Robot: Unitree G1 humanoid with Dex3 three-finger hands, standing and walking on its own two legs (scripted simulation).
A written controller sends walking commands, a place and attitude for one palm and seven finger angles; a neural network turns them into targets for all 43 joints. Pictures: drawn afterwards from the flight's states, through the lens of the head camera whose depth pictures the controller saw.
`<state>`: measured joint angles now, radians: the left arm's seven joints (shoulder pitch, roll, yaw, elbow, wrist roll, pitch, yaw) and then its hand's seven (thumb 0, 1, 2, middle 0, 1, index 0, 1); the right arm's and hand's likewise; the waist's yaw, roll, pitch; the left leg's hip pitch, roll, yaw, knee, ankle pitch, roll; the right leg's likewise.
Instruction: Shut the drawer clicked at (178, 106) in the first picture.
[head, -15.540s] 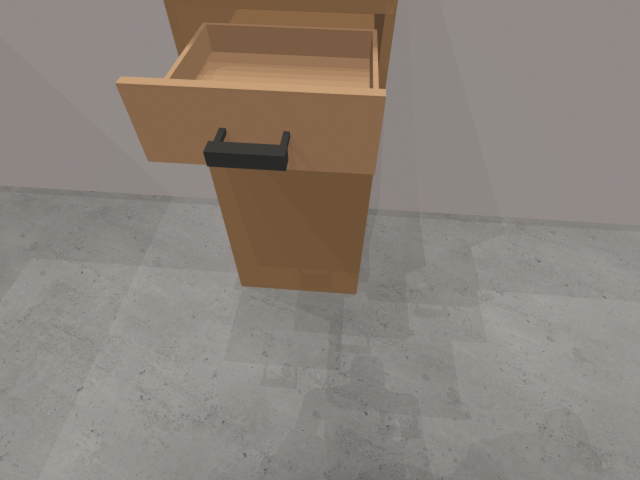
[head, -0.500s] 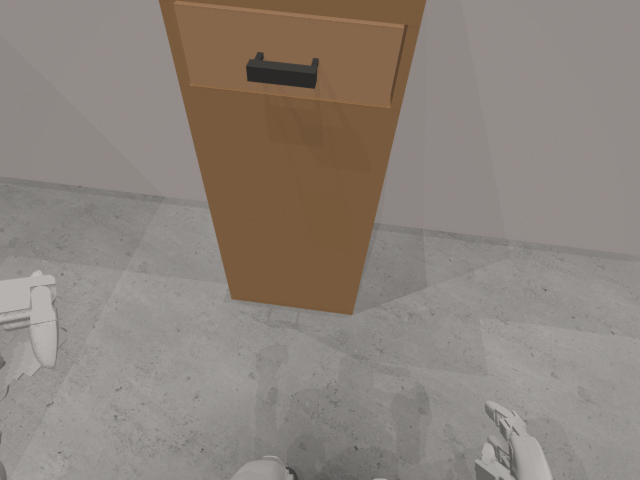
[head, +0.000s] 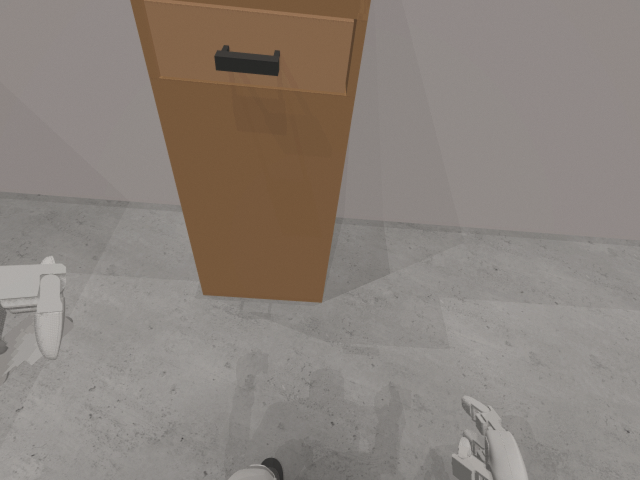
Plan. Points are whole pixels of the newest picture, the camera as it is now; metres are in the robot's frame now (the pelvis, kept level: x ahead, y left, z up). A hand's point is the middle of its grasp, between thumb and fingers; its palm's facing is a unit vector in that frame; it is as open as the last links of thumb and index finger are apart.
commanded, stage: stop stepping back and stand still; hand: left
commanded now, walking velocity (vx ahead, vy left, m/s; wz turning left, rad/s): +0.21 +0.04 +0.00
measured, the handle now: (249, 57) +0.81 +0.18 +0.15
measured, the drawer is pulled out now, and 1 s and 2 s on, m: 0.00 0.00 0.00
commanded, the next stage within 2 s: let the arm hang, fingers relaxed in 0.82 s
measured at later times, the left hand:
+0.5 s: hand out of the picture +0.09 +0.24 +0.19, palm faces +0.36 -0.81 -0.46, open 3.3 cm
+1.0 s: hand (13, 474) +0.11 +0.27 +0.09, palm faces +0.27 -0.84 -0.47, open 3.2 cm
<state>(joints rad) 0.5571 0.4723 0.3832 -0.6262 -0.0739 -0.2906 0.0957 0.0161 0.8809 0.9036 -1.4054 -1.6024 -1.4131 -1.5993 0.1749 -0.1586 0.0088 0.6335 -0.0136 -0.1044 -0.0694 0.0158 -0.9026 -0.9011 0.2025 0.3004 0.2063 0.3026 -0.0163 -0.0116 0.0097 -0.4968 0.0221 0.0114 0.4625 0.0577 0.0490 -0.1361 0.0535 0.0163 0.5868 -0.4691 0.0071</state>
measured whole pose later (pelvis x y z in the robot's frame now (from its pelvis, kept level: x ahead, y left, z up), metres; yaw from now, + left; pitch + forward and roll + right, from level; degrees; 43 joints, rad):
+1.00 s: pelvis -0.08 +0.02 +0.00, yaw +4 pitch +0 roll -1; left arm 0.45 0.35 0.20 -0.18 0.02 -0.14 0.06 0.01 0.89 0.90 -1.39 -1.59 -1.40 -1.59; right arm 0.22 -0.25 -0.03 0.74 -0.01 -0.09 0.01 0.01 -0.90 -0.90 0.20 0.30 0.20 0.30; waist -0.01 0.07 -0.02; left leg -0.38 0.01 0.00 0.69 -0.28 0.02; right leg -0.30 0.02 -0.06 0.62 -0.33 -0.03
